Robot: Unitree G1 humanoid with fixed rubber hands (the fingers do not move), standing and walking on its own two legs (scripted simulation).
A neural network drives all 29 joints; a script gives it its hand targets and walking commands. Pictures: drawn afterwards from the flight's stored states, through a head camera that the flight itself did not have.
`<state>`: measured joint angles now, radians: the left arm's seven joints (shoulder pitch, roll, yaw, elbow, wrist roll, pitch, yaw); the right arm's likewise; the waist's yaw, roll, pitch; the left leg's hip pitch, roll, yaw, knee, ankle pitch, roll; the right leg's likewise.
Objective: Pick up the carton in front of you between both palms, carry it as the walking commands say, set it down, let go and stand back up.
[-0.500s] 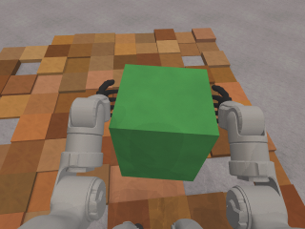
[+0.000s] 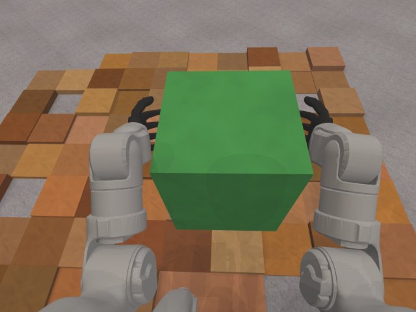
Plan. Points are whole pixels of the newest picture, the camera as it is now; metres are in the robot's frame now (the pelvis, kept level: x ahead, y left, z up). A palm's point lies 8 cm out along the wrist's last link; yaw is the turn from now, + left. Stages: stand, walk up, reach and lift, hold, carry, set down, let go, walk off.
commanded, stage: carry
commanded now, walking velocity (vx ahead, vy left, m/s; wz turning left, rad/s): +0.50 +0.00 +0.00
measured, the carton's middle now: (226, 158) +0.38 +0.01 +0.06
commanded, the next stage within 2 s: none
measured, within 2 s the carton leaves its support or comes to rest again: neither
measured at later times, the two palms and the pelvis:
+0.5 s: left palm (163, 63) +0.67 +0.19 +0.05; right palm (279, 71) +0.65 -0.11 +0.06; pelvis +0.31 +0.06 -0.03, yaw -1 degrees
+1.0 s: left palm out of the picture +0.97 +0.21 +0.16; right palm out of the picture +1.00 -0.08 +0.16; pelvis +0.61 +0.03 +0.01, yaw +1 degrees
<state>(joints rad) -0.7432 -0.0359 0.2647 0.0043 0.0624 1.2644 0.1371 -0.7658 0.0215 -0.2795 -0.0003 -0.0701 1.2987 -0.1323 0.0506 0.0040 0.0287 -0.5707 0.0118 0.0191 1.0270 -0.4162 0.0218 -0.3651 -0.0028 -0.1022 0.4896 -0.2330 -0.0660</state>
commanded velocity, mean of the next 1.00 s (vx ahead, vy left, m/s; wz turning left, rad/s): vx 0.50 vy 0.00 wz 0.00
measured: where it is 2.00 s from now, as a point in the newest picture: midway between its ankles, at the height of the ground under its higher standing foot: (217, 115)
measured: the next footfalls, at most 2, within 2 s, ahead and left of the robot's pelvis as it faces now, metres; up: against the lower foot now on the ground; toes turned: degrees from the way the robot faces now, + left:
left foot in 0.26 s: +0.35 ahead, +0.11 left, -0.03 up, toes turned +3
right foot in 0.74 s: +0.67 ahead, -0.04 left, +0.02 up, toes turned -5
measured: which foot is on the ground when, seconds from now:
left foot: up 0.00-0.24, down 0.26-0.78, up 0.80-1.00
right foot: down 0.00-0.26, up 0.28-0.72, down 0.74-1.00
